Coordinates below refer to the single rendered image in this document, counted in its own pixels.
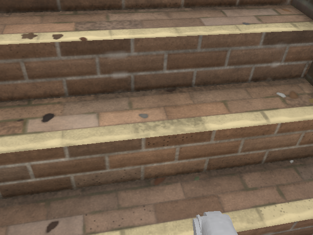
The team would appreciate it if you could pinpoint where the robot right thigh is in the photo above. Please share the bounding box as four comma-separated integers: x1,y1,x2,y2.
193,211,238,235

